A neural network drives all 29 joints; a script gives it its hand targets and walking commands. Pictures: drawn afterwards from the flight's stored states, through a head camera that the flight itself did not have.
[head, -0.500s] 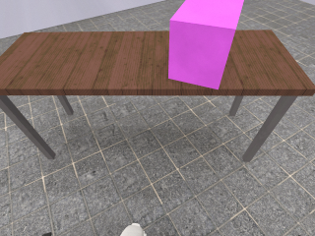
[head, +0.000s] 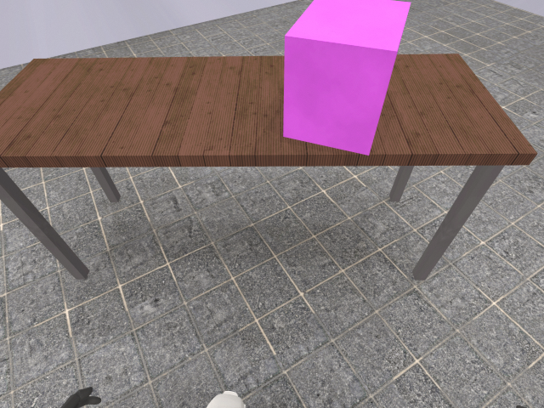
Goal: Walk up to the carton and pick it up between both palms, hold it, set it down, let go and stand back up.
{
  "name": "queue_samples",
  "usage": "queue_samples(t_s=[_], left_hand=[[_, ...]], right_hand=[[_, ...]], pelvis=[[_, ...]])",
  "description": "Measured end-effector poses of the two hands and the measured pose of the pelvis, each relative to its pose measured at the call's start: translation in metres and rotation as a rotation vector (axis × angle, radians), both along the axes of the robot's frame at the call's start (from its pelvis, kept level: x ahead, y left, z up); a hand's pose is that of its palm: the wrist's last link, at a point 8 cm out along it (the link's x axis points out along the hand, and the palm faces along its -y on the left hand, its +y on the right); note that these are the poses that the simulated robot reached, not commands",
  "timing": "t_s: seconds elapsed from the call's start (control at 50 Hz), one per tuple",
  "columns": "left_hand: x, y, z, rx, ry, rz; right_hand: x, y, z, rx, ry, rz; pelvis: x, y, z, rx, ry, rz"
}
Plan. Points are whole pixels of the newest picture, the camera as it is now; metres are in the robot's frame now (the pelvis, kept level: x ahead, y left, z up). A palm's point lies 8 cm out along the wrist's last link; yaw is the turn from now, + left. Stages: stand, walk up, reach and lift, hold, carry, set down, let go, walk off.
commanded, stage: walk up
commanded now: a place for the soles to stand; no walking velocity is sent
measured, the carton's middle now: (344, 72) +0.83 -0.13 +0.07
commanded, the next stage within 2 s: none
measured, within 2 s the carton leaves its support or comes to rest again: neither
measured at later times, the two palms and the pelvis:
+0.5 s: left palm (94, 384) +0.18 +0.30 -0.08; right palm out of the picture +0.14 -0.40 -0.03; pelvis +0.07 -0.03 +0.01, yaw -1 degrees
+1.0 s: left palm (111, 357) +0.21 +0.28 -0.07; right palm out of the picture +0.27 -0.40 -0.05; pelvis +0.18 -0.06 +0.01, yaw -1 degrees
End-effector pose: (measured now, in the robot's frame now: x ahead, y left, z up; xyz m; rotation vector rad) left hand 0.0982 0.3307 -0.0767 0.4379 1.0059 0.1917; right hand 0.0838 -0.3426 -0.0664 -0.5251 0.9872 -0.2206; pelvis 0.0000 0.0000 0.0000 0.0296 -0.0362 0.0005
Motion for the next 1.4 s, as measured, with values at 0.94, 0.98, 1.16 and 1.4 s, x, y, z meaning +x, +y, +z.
queue_samples(t_s=[0.94,0.98,1.16,1.4], left_hand=[[0.076,-0.044,0.014,-0.003,0.205,0.068],[0.1,-0.044,0.007,-0.008,0.192,0.038],[0.23,-0.102,0.004,-0.047,0.039,-0.12],[0.214,-0.132,0.016,-0.005,0.131,0.001]], right_hand=[[0.187,-0.05,0.008,0.019,0.022,0.072],[0.185,-0.052,0.009,0.009,0.016,0.042],[0.176,-0.118,0.03,-0.065,0.009,-0.067],[0.247,-0.147,0.013,-0.014,0.071,-0.004]], pelvis=[[0.172,-0.055,0.015,0.001,0.029,-0.019],[0.18,-0.055,0.012,0.004,0.01,-0.02],[0.211,-0.096,0.012,0.025,-0.022,-0.046],[0.258,-0.139,0.018,0.02,0.03,-0.049]])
